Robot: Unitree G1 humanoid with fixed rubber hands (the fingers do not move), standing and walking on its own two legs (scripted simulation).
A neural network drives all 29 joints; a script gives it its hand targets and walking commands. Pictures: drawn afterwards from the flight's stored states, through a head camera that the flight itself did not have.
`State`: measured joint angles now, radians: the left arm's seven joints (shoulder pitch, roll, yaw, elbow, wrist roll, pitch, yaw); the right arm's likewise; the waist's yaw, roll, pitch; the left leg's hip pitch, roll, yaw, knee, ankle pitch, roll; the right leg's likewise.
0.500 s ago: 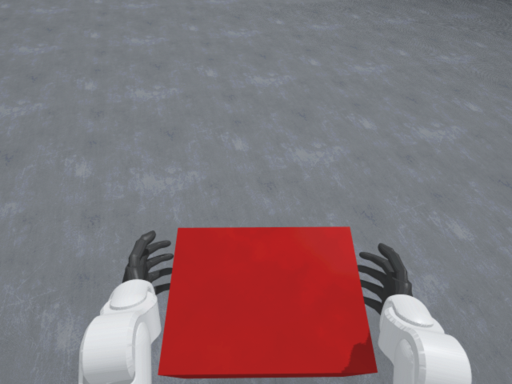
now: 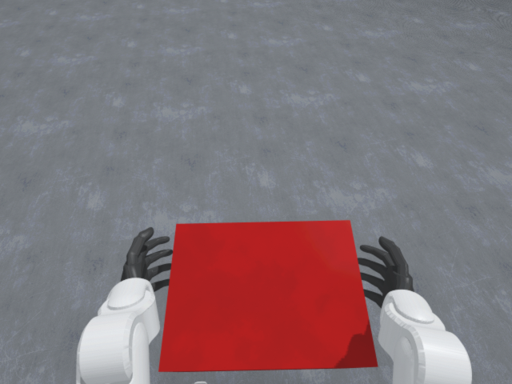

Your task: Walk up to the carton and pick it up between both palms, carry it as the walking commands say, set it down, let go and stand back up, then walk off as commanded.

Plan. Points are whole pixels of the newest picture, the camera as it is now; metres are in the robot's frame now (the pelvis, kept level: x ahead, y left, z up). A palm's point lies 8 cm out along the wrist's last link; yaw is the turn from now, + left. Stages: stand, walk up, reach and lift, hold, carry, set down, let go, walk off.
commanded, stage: carry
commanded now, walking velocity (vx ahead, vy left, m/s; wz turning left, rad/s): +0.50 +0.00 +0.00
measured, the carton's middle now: (264, 299) +0.27 +0.01 -0.02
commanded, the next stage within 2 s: none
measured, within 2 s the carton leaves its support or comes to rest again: neither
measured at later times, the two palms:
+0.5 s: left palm (195, 138) +0.54 +0.15 +0.08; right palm (375, 156) +0.50 -0.18 +0.08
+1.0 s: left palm (241, 118) +0.64 +0.07 +0.06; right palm (405, 154) +0.52 -0.25 +0.07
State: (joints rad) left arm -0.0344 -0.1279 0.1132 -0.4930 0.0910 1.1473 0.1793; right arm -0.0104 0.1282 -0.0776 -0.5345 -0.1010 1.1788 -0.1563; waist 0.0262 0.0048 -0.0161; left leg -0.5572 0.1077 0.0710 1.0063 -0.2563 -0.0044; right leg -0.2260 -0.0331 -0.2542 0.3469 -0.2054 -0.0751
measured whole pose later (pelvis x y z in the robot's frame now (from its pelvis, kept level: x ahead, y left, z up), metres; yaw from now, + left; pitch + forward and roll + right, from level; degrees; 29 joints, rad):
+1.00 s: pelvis +0.34 -0.01 -0.02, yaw -19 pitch +5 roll -1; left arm -0.05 -0.13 0.12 -0.53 0.10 1.16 0.18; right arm -0.02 0.13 -0.08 -0.54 -0.07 1.15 -0.16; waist -0.01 -0.03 -0.05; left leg -0.41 0.08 0.14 0.65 -0.30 0.00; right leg -0.51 0.00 -0.05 0.74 -0.35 -0.01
